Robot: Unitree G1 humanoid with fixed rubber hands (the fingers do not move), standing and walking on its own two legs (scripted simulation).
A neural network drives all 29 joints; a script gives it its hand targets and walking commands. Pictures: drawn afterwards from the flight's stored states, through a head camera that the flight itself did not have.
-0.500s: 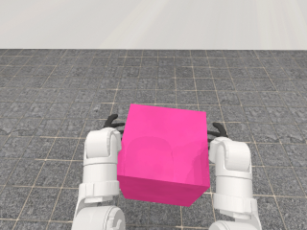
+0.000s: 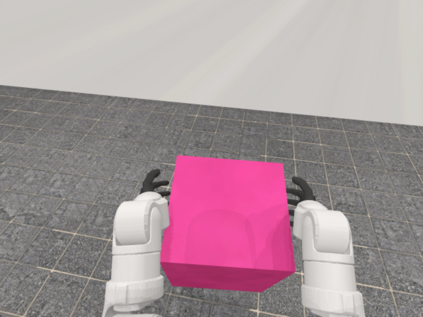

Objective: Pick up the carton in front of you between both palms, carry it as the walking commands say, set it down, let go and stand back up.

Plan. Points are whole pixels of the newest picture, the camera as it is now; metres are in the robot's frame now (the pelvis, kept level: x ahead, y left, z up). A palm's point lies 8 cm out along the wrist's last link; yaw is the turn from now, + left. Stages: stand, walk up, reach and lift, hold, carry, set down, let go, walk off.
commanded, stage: carry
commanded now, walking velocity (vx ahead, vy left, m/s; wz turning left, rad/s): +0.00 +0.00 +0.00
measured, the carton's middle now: (222, 229) +0.30 +0.02 -0.02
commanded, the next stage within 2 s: none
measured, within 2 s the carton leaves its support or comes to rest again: neither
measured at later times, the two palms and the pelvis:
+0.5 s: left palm (169, 133) +0.49 +0.16 +0.09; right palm (289, 143) +0.48 -0.12 +0.09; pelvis +0.19 +0.03 +0.00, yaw -2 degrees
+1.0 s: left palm (177, 134) +0.50 +0.15 +0.08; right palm (292, 144) +0.50 -0.14 +0.07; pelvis +0.21 +0.01 -0.01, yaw -1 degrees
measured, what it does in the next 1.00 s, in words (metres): walks ahead: left foot, then right foot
